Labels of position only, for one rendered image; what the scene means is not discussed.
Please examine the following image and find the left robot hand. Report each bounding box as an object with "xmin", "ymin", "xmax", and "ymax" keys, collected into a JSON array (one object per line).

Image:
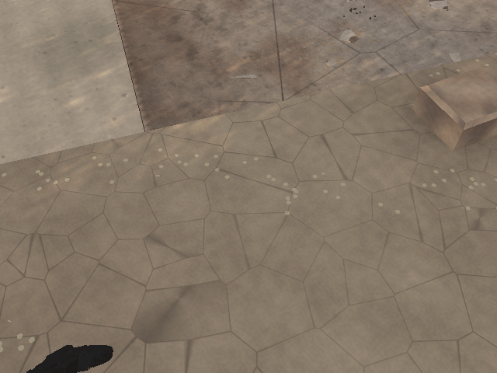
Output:
[{"xmin": 26, "ymin": 345, "xmax": 113, "ymax": 373}]

